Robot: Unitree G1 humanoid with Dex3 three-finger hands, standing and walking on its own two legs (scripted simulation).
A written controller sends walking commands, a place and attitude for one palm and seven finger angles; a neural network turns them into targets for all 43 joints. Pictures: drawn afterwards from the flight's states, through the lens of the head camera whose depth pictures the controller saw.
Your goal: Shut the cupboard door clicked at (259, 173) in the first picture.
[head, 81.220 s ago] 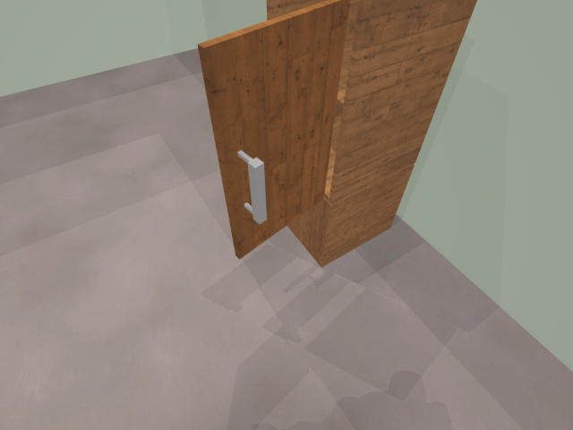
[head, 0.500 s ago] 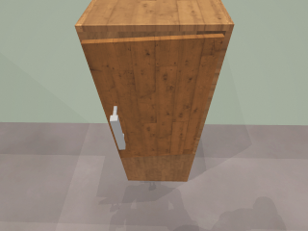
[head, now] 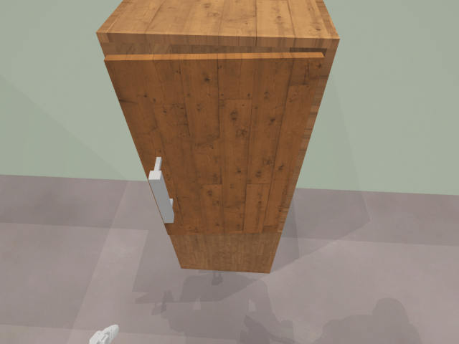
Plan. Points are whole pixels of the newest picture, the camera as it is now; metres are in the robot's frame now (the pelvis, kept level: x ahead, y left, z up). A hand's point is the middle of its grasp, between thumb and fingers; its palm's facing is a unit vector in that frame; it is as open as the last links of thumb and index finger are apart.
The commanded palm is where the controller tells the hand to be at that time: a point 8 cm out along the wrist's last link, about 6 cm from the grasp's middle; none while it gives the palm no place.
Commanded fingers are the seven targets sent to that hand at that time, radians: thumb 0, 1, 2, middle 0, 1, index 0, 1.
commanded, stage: raise the hand and make a fist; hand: left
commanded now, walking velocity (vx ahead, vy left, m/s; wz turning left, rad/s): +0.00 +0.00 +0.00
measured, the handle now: (164, 191) +0.45 +0.19 -0.06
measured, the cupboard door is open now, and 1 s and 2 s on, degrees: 5 5 5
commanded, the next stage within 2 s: bring the fist close to the handle in 1.84 s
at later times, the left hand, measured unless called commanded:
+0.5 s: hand out of the picture +0.13 +0.19 -0.06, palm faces +0.10 -0.99 -0.06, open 5.4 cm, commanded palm +0.11 +0.24 -0.06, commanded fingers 0.00 0.90 0.90 -0.73 -0.88 -0.73 -0.88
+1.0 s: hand (113, 330) +0.15 +0.22 -0.07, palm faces +0.07 -1.00 -0.03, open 3.3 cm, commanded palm +0.13 +0.27 -0.06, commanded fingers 0.00 0.90 0.90 -1.19 -1.38 -1.19 -1.38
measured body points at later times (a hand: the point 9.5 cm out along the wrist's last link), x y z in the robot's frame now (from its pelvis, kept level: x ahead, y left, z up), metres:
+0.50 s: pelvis -0.07 -0.01 -0.12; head +0.00 +0.00 +0.32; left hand +0.12 +0.24 -0.06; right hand +0.18 -0.21 -0.18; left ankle -0.03 +0.13 -0.73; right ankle +0.00 -0.11 -0.73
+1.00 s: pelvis -0.05 +0.02 -0.11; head +0.03 +0.05 +0.33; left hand +0.14 +0.27 -0.06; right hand +0.15 -0.21 -0.17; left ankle -0.03 +0.13 -0.73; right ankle +0.00 -0.11 -0.73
